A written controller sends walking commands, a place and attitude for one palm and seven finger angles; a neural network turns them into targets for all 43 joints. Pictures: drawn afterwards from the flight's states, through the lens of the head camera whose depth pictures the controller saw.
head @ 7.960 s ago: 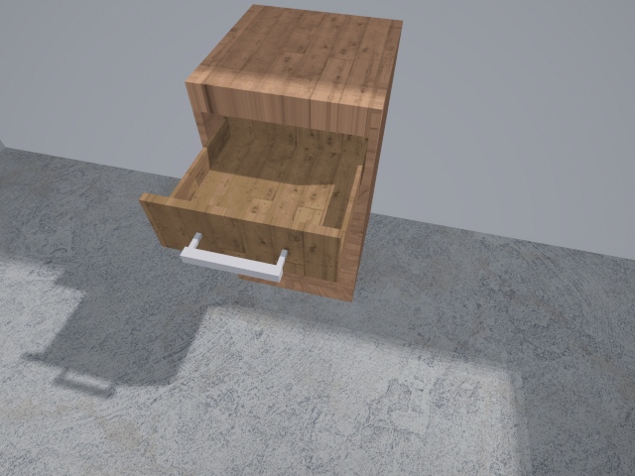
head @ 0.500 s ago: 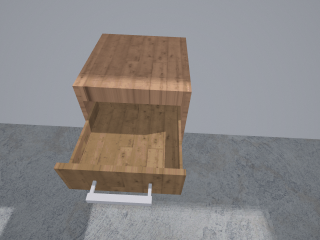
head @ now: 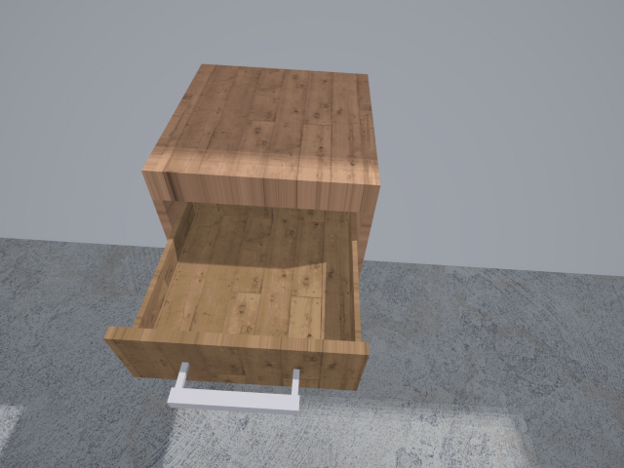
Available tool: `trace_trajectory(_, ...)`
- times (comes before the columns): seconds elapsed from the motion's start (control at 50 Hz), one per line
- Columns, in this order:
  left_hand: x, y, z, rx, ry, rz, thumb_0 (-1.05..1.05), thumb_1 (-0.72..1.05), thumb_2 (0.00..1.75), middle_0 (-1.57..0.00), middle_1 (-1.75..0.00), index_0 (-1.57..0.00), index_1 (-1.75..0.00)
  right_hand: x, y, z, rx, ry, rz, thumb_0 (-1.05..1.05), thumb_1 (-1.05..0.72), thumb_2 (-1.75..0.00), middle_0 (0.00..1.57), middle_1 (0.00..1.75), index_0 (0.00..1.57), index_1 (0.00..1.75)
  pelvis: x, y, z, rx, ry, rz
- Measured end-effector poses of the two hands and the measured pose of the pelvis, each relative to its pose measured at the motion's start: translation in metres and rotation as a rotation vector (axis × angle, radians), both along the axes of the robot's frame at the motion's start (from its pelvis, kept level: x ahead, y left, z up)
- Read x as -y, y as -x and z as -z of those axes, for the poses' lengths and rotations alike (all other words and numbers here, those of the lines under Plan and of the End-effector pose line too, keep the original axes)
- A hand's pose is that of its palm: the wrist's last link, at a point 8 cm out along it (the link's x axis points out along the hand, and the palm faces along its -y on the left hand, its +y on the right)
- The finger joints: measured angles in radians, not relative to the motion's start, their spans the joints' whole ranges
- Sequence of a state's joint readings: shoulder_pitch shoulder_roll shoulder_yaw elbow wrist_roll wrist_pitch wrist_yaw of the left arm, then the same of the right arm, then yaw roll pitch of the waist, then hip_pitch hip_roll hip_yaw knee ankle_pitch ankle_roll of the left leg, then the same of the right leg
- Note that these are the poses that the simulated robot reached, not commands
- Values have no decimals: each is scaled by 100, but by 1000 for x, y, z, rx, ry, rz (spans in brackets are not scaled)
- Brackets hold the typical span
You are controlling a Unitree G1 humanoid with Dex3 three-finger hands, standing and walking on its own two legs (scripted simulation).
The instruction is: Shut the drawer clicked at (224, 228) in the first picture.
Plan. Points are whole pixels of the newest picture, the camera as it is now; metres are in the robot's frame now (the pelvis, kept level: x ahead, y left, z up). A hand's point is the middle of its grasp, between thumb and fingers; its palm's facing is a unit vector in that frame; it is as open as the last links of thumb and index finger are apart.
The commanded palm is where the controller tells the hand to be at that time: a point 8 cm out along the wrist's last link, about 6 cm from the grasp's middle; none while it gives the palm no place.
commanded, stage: look again from close up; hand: left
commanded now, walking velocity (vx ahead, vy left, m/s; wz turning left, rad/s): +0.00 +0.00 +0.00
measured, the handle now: (237, 387) +0.26 +0.13 -0.12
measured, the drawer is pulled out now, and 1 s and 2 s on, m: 0.29 0.28 0.28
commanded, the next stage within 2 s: raise the hand and make a fist in 0.48 s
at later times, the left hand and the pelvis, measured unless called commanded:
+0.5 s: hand out of the picture -0.02 +0.14 -0.18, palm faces +0.03 -0.99 -0.15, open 7.4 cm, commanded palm none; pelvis +0.00 -0.01 +0.00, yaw +0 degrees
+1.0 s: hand out of the picture +0.13 +0.08 -0.05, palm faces -0.02 -1.00 +0.04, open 6.0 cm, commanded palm +0.08 +0.17 -0.06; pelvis -0.04 -0.05 -0.07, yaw +0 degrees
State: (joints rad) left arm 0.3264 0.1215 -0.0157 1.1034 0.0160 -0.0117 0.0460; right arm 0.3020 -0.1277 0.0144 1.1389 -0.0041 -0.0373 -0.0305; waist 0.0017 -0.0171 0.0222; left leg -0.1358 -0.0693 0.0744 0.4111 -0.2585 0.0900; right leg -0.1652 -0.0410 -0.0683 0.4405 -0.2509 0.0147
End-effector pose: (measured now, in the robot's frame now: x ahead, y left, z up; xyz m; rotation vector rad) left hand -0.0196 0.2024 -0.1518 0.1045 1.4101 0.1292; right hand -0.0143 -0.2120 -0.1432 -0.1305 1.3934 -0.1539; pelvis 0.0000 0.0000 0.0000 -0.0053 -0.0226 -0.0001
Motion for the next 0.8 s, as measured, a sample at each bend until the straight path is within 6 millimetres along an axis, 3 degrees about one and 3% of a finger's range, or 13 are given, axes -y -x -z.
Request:
trace_trajectory(0.26, 1, -4, -3, 5, -10, 1, 0, 91, 89, -20, -30, -20, -30, -3, 9, 1, -29, -19, 13, 0, -91, -90, 20, 30, 20, 30, 3, -2, -1, 3, -3, 2)
trace_trajectory(0.6, 14, 7, -3, -9, -2, 2, 0, 90, 89, -20, -30, -20, -30, 3, 18, 2, -43, -27, 14, 0, -91, -90, 20, 30, 20, 30, 11, 1, -1, -5, -1, 0)
trace_trajectory(0.64, 2, -8, -17, 81, -50, -45, 3, 94, 89, -20, -31, -20, -30, 9, 7, -2, 50, -6, 7, 1, -91, -90, 20, 30, 20, 30, 13, 4, 1, -5, -5, 6)
trace_trajectory(0.68, -17, -40, -44, 301, -138, -58, 6, 98, 89, -22, -32, -21, -31, 23, -6, -6, 183, 31, 2, 2, -93, -90, 20, 30, 20, 30, 15, 5, 3, -14, -21, 8)
trace_trajectory(0.72, -25, -77, -74, 507, -182, -58, 7, 98, 89, -23, -33, -23, -33, 38, -26, -8, 313, 52, -9, 3, -93, -90, 20, 30, 20, 30, 15, 8, 6, -20, -25, -7)
trace_trajectory(0.8, -2, -153, -133, 948, -138, 13, 5, 96, 89, -27, -38, -27, -38, 65, -79, -19, 568, 101, -64, 3, -93, -90, 20, 30, 20, 30, 16, 17, 16, -58, -11, -29)
